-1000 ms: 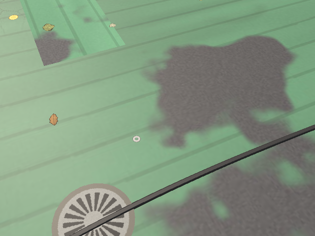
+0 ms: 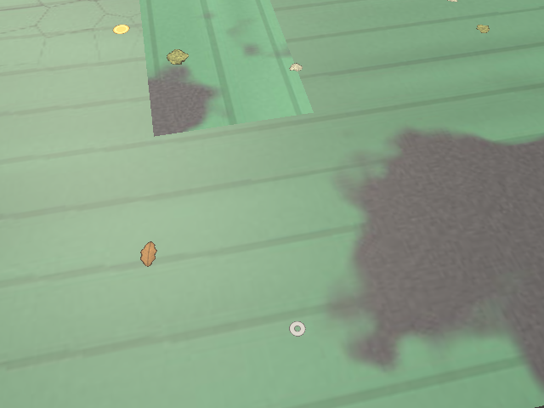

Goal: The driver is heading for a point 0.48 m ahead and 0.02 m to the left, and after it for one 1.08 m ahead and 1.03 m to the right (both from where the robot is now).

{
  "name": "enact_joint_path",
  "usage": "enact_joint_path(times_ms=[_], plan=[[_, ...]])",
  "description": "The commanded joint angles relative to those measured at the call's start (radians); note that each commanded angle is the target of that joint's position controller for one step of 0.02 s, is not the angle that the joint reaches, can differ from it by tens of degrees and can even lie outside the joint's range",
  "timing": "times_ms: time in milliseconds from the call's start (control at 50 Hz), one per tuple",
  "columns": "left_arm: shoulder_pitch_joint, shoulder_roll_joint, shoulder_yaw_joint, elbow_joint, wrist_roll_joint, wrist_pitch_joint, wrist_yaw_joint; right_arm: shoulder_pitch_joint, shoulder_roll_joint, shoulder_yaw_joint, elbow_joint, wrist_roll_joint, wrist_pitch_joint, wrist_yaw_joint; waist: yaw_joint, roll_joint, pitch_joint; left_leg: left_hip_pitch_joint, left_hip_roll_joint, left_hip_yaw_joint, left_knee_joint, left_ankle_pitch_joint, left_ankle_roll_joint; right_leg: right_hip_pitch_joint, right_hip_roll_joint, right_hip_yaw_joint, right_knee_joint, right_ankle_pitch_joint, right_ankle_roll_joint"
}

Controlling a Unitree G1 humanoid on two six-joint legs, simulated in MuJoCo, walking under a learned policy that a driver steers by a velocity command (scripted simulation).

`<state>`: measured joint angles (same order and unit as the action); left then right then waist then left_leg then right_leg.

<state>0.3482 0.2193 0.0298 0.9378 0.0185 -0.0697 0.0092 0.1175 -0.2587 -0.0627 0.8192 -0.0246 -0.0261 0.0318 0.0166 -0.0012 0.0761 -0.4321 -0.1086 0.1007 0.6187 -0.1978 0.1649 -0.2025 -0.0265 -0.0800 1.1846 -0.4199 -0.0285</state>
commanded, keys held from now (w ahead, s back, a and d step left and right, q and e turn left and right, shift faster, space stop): w+q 0.26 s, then w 0.16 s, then w+e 0.36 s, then e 0.22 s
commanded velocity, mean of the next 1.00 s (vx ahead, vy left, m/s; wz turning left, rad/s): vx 0.46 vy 0.00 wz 0.06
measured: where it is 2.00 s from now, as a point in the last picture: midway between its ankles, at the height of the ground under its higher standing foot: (279, 344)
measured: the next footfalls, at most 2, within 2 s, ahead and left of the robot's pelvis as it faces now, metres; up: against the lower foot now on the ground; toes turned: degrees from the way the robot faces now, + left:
right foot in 0.48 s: +0.47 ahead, -0.08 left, +0.00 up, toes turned +13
left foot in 0.96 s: +0.69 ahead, +0.13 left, +0.00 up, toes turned -2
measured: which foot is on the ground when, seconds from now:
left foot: down 0.00-0.50, up 0.52-0.94, down 0.96-1.00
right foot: up 0.00-0.46, down 0.48-0.96, up 0.98-1.00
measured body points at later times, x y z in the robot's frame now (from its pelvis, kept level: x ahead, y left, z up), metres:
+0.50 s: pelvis +0.30 -0.02 +0.00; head +0.33 -0.02 +0.45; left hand +0.46 +0.25 -0.08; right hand +0.31 -0.31 -0.12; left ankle +0.09 +0.03 -0.70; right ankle +0.43 -0.09 -0.72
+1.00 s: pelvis +0.54 +0.03 +0.01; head +0.58 +0.04 +0.46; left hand +0.51 +0.31 -0.13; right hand +0.78 -0.18 -0.07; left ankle +0.65 +0.13 -0.72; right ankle +0.43 -0.08 -0.70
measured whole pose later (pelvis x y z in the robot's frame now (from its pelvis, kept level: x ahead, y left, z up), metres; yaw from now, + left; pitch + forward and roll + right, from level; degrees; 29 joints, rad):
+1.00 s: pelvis +0.54 +0.03 +0.01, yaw -1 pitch +1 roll -1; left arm 0.43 0.27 0.07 0.87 -0.01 -0.03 0.01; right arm 0.01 -0.24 0.01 0.70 -0.03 -0.08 -0.01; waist 0.10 0.00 0.06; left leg -0.45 -0.02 -0.02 0.52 -0.08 0.03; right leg -0.17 0.14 0.17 0.71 -0.49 -0.05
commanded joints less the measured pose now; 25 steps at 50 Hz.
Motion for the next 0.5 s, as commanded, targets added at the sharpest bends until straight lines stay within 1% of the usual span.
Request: enact_joint_path(times_ms=[20, 40, 60, 80, 100, 140, 200, 260, 320, 360, 380, 400, 420, 440, 460, 480, 500], plan=[[-0.071, 0.133, 0.025, -0.135, -0.001, -0.042, -0.009, 0.170, -0.148, -0.047, 0.012, 0.016, 0.002, -0.023, -0.043, -0.049, -0.069, 0.397, 0.355, -0.557, -0.385, 0.073, 0.178, -0.475, -0.064, 0.125, 0.121, 0.111, -0.002], [-0.059, 0.127, 0.024, -0.134, 0.017, -0.026, -0.007, 0.143, -0.128, -0.039, 0.009, 0.021, -0.007, -0.028, -0.009, -0.051, -0.049, 0.311, 0.304, -0.487, -0.392, 0.171, 0.152, -0.412, -0.081, 0.128, 0.062, 0.113, 0.015], [-0.032, 0.116, 0.020, -0.128, 0.031, -0.004, -0.011, 0.128, -0.114, -0.032, 0.005, 0.023, -0.015, -0.029, 0.014, -0.035, -0.062, 0.265, 0.269, -0.430, -0.402, 0.224, 0.140, -0.358, -0.090, 0.128, 0.023, 0.115, 0.031], [-0.030, 0.110, 0.020, -0.134, 0.036, 0.013, -0.015, 0.140, -0.119, -0.032, 0.007, 0.025, -0.027, -0.027, 0.020, -0.021, -0.071, 0.243, 0.251, -0.406, -0.402, 0.285, 0.140, -0.342, -0.089, 0.117, -0.005, 0.113, 0.045], [-0.041, 0.104, 0.019, -0.142, 0.037, 0.026, -0.018, 0.156, -0.131, -0.034, 0.012, 0.027, -0.034, -0.025, 0.022, -0.013, -0.072, 0.229, 0.233, -0.381, -0.405, 0.313, 0.137, -0.346, -0.091, 0.105, -0.040, 0.128, 0.057], [-0.111, 0.102, 0.018, -0.174, 0.035, 0.037, -0.022, 0.191, -0.155, -0.040, 0.016, 0.027, -0.038, -0.025, 0.006, 0.008, -0.053, 0.216, 0.206, -0.366, -0.423, 0.289, 0.118, -0.389, -0.094, 0.089, -0.123, 0.203, 0.078], [-0.247, 0.113, 0.020, -0.223, 0.031, 0.042, -0.023, 0.268, -0.156, -0.041, 0.024, 0.026, -0.034, -0.026, -0.048, 0.038, -0.027, 0.277, 0.196, -0.393, -0.428, 0.275, 0.081, -0.486, -0.087, 0.086, -0.259, 0.320, 0.094], [-0.337, 0.114, 0.016, -0.257, 0.026, 0.039, -0.029, 0.329, -0.159, -0.042, 0.028, 0.025, -0.030, -0.031, -0.087, 0.053, -0.036, 0.370, 0.195, -0.415, -0.397, 0.317, 0.060, -0.526, -0.062, 0.093, -0.366, 0.392, 0.093], [-0.415, 0.103, 0.004, -0.284, 0.023, 0.029, -0.038, 0.375, -0.145, -0.034, 0.038, 0.018, -0.032, -0.039, -0.117, 0.065, -0.027, 0.446, 0.203, -0.406, -0.370, 0.405, 0.055, -0.524, -0.037, 0.074, -0.480, 0.419, 0.075], [-0.457, 0.100, -0.002, -0.304, 0.019, 0.020, -0.043, 0.399, -0.140, -0.029, 0.047, 0.011, -0.034, -0.046, -0.131, 0.072, -0.021, 0.482, 0.223, -0.411, -0.353, 0.474, 0.051, -0.489, -0.017, 0.058, -0.549, 0.418, 0.050], [-0.455, 0.105, -0.002, -0.309, 0.017, 0.015, -0.043, 0.397, -0.144, -0.028, 0.048, 0.009, -0.037, -0.050, -0.124, 0.078, -0.020, 0.494, 0.238, -0.418, -0.343, 0.507, 0.044, -0.451, -0.009, 0.061, -0.583, 0.409, 0.033], [-0.422, 0.115, 0.001, -0.304, 0.015, 0.011, -0.042, 0.378, -0.154, -0.028, 0.046, 0.008, -0.039, -0.054, -0.100, 0.083, -0.022, 0.490, 0.249, -0.418, -0.328, 0.548, 0.029, -0.385, 0.000, 0.065, -0.620, 0.387, 0.014], [-0.358, 0.133, 0.007, -0.286, 0.014, 0.007, -0.038, 0.347, -0.168, -0.029, 0.041, 0.007, -0.043, -0.055, -0.064, 0.090, -0.037, 0.475, 0.249, -0.405, -0.289, 0.648, 0.009, -0.282, 0.022, 0.060, -0.653, 0.347, -0.008], [-0.262, 0.159, 0.019, -0.254, 0.011, 0.003, -0.029, 0.329, -0.185, -0.032, 0.041, 0.004, -0.047, -0.054, -0.023, 0.095, -0.080, 0.483, 0.243, -0.382, -0.205, 0.796, -0.007, -0.169, 0.056, 0.042, -0.665, 0.293, -0.030], [-0.117, 0.179, 0.031, -0.209, 0.009, -0.005, -0.017, 0.315, -0.190, -0.032, 0.045, 0.003, -0.050, -0.048, 0.047, 0.067, -0.151, 0.471, 0.204, -0.332, -0.034, 0.845, -0.026, -0.006, 0.070, 0.028, -0.724, 0.312, -0.058], [0.035, 0.222, 0.044, -0.181, 0.022, -0.013, -0.001, 0.318, -0.157, -0.021, 0.032, 0.005, -0.055, -0.042, 0.109, 0.026, -0.255, 0.338, 0.164, -0.299, 0.201, 0.636, -0.040, 0.224, -0.058, 0.158, -0.722, 0.241, -0.101], [0.124, 0.335, 0.073, -0.173, 0.043, -0.010, 0.004, 0.441, -0.062, -0.003, 0.013, 0.038, -0.056, -0.035, 0.067, -0.203, -0.393, 0.044, 0.001, -0.202, 0.580, 0.062, -0.095, 0.494, -0.336, 0.634, -0.754, 0.182, -0.244]])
